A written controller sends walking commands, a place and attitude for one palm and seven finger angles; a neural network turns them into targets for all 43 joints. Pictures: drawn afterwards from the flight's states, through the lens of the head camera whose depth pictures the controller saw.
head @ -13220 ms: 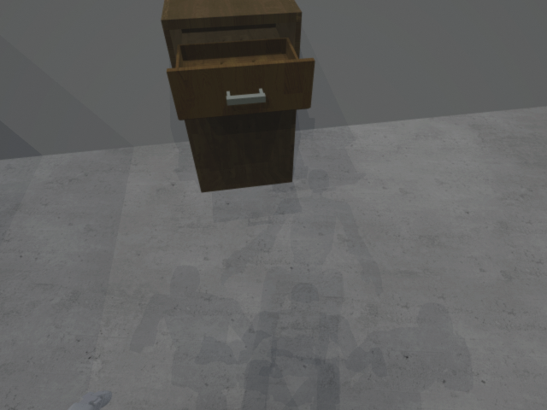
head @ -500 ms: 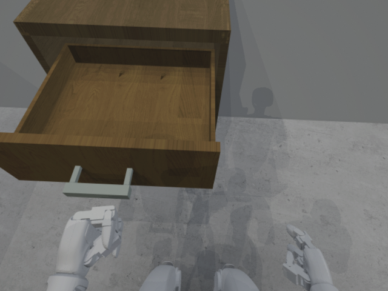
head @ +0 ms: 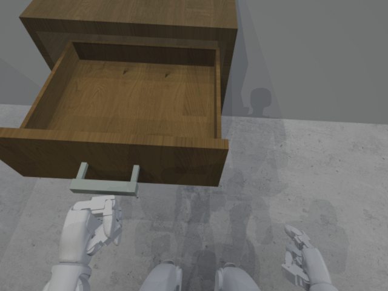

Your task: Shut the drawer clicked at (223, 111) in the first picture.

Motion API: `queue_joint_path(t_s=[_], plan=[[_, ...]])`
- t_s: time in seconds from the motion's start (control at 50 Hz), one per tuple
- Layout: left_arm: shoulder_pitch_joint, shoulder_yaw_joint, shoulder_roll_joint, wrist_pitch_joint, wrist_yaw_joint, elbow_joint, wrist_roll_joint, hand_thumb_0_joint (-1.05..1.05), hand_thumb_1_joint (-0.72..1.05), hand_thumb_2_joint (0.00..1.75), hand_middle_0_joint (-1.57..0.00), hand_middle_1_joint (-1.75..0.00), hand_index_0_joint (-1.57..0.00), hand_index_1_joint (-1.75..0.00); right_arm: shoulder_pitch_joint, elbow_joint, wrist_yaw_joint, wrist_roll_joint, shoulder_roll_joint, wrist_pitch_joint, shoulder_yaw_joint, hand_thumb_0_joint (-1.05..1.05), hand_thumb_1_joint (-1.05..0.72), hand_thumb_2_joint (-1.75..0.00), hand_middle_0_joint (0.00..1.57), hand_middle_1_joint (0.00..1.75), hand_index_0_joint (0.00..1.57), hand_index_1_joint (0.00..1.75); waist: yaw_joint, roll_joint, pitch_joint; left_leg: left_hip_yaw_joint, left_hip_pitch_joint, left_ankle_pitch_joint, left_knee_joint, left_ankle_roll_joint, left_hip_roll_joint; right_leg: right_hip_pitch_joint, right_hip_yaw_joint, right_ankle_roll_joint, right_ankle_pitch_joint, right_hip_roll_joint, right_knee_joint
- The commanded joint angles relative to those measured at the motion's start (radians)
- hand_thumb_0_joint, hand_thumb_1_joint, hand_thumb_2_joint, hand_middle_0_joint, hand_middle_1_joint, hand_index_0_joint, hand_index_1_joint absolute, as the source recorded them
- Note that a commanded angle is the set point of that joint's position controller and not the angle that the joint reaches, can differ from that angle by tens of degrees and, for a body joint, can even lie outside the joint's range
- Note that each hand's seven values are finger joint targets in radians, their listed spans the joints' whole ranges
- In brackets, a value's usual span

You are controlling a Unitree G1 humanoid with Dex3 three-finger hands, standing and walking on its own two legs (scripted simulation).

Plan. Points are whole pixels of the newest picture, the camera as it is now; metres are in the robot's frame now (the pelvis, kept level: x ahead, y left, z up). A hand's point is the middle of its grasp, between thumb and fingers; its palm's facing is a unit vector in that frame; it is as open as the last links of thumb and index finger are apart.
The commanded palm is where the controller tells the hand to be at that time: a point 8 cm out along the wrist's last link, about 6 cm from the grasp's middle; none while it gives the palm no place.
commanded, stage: push the drawer shut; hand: left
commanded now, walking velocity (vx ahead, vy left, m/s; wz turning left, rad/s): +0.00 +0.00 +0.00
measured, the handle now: (107, 178) +0.32 +0.19 +0.05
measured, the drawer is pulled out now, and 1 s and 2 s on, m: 0.29 0.20 0.07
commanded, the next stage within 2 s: none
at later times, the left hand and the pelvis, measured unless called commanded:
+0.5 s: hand (122, 202) +0.28 +0.15 +0.04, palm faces -0.04 -1.00 -0.04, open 2.8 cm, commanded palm +0.27 +0.20 +0.05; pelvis -0.01 +0.01 +0.00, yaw +0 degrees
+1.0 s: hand (132, 170) +0.34 +0.14 +0.04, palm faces -0.01 -1.00 -0.04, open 3.0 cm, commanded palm +0.33 +0.20 +0.05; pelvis -0.01 +0.01 +0.01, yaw +0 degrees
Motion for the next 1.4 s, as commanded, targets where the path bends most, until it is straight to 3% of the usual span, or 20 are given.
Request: queue_joint_path(t_s=[0.0, 0.02, 0.06, 0.1, 0.16, 0.24, 0.36, 0.4, 0.48, 0.6, 0.68, 0.72, 0.78, 0.9, 0.96, 1.08, 1.16, 1.2, 1.28, 1.38], plan=[[-0.058, 0.031, 0.056, -0.035, -0.018, -0.166, -0.011, 0.0, 0.9, 0.9, -1.4, -1.6, -1.4, -1.6, -0.004, -0.147, -0.013, 0.007, -0.133, -0.047, -0.057, 0.0, -0.9, -0.9, 0.2, 0.3, 0.2, 0.3, -0.022, -0.014, -0.239, -0.098, 0.173, 0.298, -0.199, -0.046, 0.037, 0.201, 0.116, 0.042, 0.229, -0.02, -0.169], [-0.08, 0.015, 0.046, -0.023, -0.023, -0.167, -0.015, 0.0, 0.9, 0.9, -1.4, -1.6, -1.4, -1.6, -0.007, -0.153, -0.012, 0.008, -0.134, -0.044, -0.055, 0.0, -0.9, -0.9, 0.2, 0.3, 0.2, 0.3, -0.025, -0.006, -0.241, -0.097, 0.173, 0.294, -0.201, -0.046, 0.034, 0.205, 0.117, 0.044, 0.229, -0.022, -0.174], [-0.108, 0.069, 0.095, -0.003, -0.019, -0.149, -0.017, 0.0, 0.9, 0.9, -1.4, -1.6, -1.4, -1.6, -0.001, -0.147, -0.016, 0.009, -0.139, -0.037, -0.054, 0.0, -0.9, -0.9, 0.2, 0.3, 0.2, 0.3, -0.013, -0.012, -0.254, -0.093, 0.167, 0.31, -0.206, -0.046, 0.033, 0.236, 0.121, 0.041, 0.246, -0.021, -0.176], [-0.111, 0.06, 0.075, 0.002, -0.013, -0.168, -0.018, 0.0, 0.9, 0.9, -1.4, -1.6, -1.4, -1.6, -0.001, -0.154, -0.013, 0.01, -0.132, -0.033, -0.054, 0.0, -0.9, -0.9, 0.2, 0.3, 0.2, 0.3, -0.008, 0.01, -0.264, -0.091, 0.195, 0.342, -0.215, -0.05, 0.034, 0.243, 0.114, 0.041, 0.276, -0.023, -0.173], [-0.218, 0.052, 0.068, 0.001, 0.002, -0.134, -0.019, 0.0, 0.9, 0.9, -1.4, -1.6, -1.4, -1.6, -0.001, -0.132, -0.017, 0.006, -0.136, -0.033, -0.049, 0.0, -0.9, -0.9, 0.2, 0.3, 0.2, 0.3, -0.036, -0.006, -0.216, -0.098, 0.172, 0.311, -0.205, -0.048, 0.036, 0.199, 0.111, 0.042, 0.244, -0.02, -0.177], [-0.286, 0.04, 0.056, -0.026, 0.009, -0.106, -0.015, 0.0, 0.9, 0.9, -1.4, -1.6, -1.4, -1.6, -0.007, -0.117, -0.015, 0.001, -0.137, -0.038, -0.05, 0.0, -0.9, -0.9, 0.2, 0.3, 0.2, 0.3, -0.038, -0.001, -0.23, -0.104, 0.18, 0.284, -0.205, -0.049, 0.037, 0.178, 0.11, 0.042, 0.208, -0.022, -0.174], [-0.406, 0.081, 0.105, -0.024, 0.004, -0.033, -0.015, 0.0, 0.9, 0.9, -1.4, -1.6, -1.4, -1.6, -0.006, -0.086, -0.019, 0.003, -0.148, -0.031, -0.049, 0.0, -0.9, -0.9, 0.2, 0.3, 0.2, 0.3, -0.042, -0.003, -0.252, -0.108, 0.175, 0.271, -0.207, -0.047, 0.037, 0.184, 0.119, 0.042, 0.191, -0.022, -0.179], [-0.444, 0.054, 0.082, -0.02, -0.003, -0.039, -0.012, 0.0, 0.9, 0.9, -1.4, -1.6, -1.4, -1.6, -0.012, -0.085, -0.017, 0.005, -0.147, -0.029, -0.05, 0.0, -0.9, -0.9, 0.2, 0.3, 0.2, 0.3, -0.038, 0.037, -0.275, -0.117, 0.217, 0.279, -0.221, -0.052, 0.04, 0.175, 0.113, 0.041, 0.191, -0.025, -0.177], [-0.549, 0.059, 0.095, 0.004, 0.006, 0.001, -0.011, 0.0, 0.9, 0.9, -1.4, -1.6, -1.4, -1.6, -0.008, -0.068, -0.021, 0.008, -0.155, -0.02, -0.049, 0.0, -0.9, -0.9, 0.2, 0.3, 0.2, 0.3, -0.051, 0.032, -0.282, -0.128, 0.245, 0.276, -0.234, -0.054, 0.044, 0.16, 0.109, 0.043, 0.185, -0.025, -0.186], [-0.624, 0.064, 0.084, 0.02, 0.019, 0.103, -0.011, 0.0, 0.9, 0.9, -1.4, -1.6, -1.4, -1.6, -0.011, -0.059, -0.019, 0.008, -0.154, -0.008, -0.045, 0.0, -0.9, -0.9, 0.2, 0.3, 0.2, 0.3, -0.047, -0.007, -0.263, -0.124, 0.227, 0.24, -0.253, -0.051, 0.041, 0.18, 0.11, 0.045, 0.161, -0.026, -0.204], [-0.697, 0.099, 0.117, 0.009, 0.028, 0.15, -0.008, 0.0, 0.9, 0.9, -1.4, -1.6, -1.4, -1.6, -0.003, -0.041, -0.018, 0.007, -0.158, -0.002, -0.045, 0.0, -0.9, -0.9, 0.2, 0.3, 0.2, 0.3, -0.044, -0.001, -0.27, -0.12, 0.23, 0.255, -0.256, -0.053, 0.041, 0.187, 0.115, 0.043, 0.172, -0.027, -0.204], [-0.719, 0.062, 0.078, 0.003, 0.027, 0.159, -0.006, 0.0, 0.9, 0.9, -1.4, -1.6, -1.4, -1.6, -0.003, -0.044, -0.012, 0.007, -0.155, 0.0, -0.046, 0.0, -0.9, -0.9, 0.2, 0.3, 0.2, 0.3, -0.047, 0.018, -0.279, -0.127, 0.265, 0.27, -0.261, -0.059, 0.043, 0.168, 0.108, 0.043, 0.18, -0.029, -0.201], [-0.751, 0.074, 0.091, -0.004, 0.037, 0.188, 0.003, 0.0, 0.9, 0.9, -1.4, -1.6, -1.4, -1.6, 0.008, -0.033, -0.009, 0.004, -0.158, 0.008, -0.049, 0.0, -0.9, -0.9, 0.2, 0.3, 0.2, 0.3, -0.045, 0.04, -0.293, -0.124, 0.292, 0.313, -0.262, -0.065, 0.046, 0.167, 0.109, 0.041, 0.208, -0.028, -0.199], [-0.862, 0.058, 0.074, -0.021, 0.054, 0.256, 0.016, 0.0, 0.9, 0.9, -1.4, -1.6, -1.4, -1.6, 0.023, -0.014, -0.004, 0.004, -0.163, 0.022, -0.056, 0.0, -0.9, -0.9, 0.2, 0.3, 0.2, 0.3, -0.067, -0.005, -0.285, -0.134, 0.292, 0.291, -0.261, -0.063, 0.051, 0.143, 0.109, 0.047, 0.197, -0.029, -0.2], [-0.912, 0.098, 0.121, -0.026, 0.063, 0.309, 0.026, 0.0, 0.9, 0.9, -1.4, -1.6, -1.4, -1.6, 0.03, 0.001, -0.007, 0.003, -0.169, 0.031, -0.055, 0.0, -0.9, -0.9, 0.2, 0.3, 0.2, 0.3, -0.071, -0.027, -0.288, -0.124, 0.255, 0.265, -0.256, -0.054, 0.047, 0.161, 0.118, 0.048, 0.187, -0.029, -0.204], [-0.989, 0.149, 0.156, -0.038, 0.052, 0.372, 0.017, 0.0, 0.9, 0.9, -1.4, -1.6, -1.4, -1.6, 0.055, 0.02, -0.01, 0.002, -0.167, 0.044, -0.055, 0.0, -0.9, -0.9, 0.2, 0.3, 0.2, 0.3, -0.066, 0.001, -0.345, -0.106, 0.27, 0.334, -0.25, -0.056, 0.043, 0.207, 0.128, 0.047, 0.254, -0.028, -0.203], [-1.029, 0.142, 0.146, -0.04, 0.038, 0.41, 0.01, 0.0, 0.9, 0.9, -1.4, -1.6, -1.4, -1.6, 0.069, 0.027, -0.007, 0.003, -0.164, 0.05, -0.057, 0.0, -0.9, -0.9, 0.2, 0.3, 0.2, 0.3, -0.074, 0.029, -0.365, -0.101, 0.296, 0.379, -0.248, -0.061, 0.044, 0.208, 0.127, 0.047, 0.292, -0.026, -0.201], [-1.005, 0.182, 0.171, -0.043, 0.036, 0.437, 0.003, 0.0, 0.9, 0.9, -1.4, -1.6, -1.4, -1.6, 0.075, 0.031, -0.005, 0.002, -0.164, 0.054, -0.058, 0.0, -0.9, -0.9, 0.2, 0.3, 0.2, 0.3, -0.059, 0.007, -0.361, -0.095, 0.283, 0.389, -0.252, -0.063, 0.043, 0.239, 0.13, 0.046, 0.309, -0.024, -0.206], [-1.097, 0.153, 0.147, -0.058, 0.029, 0.49, 0.008, 0.0, 0.9, 0.9, -1.4, -1.6, -1.4, -1.6, 0.085, 0.041, -0.003, 0.003, -0.162, 0.059, -0.057, 0.0, -0.9, -0.9, 0.2, 0.3, 0.2, 0.3, -0.089, 0.007, -0.327, -0.097, 0.273, 0.372, -0.25, -0.058, 0.046, 0.205, 0.129, 0.049, 0.3, -0.023, -0.208], [-1.167, 0.193, 0.181, -0.082, 0.031, 0.544, 0.012, 0.0, 0.9, 0.9, -1.4, -1.6, -1.4, -1.6, 0.106, 0.053, -0.002, -0.001, -0.168, 0.062, -0.061, 0.0, -0.9, -0.9, 0.2, 0.3, 0.2, 0.3, -0.089, 0.006, -0.353, -0.093, 0.275, 0.372, -0.245, -0.056, 0.043, 0.206, 0.134, 0.049, 0.302, -0.022, -0.206]])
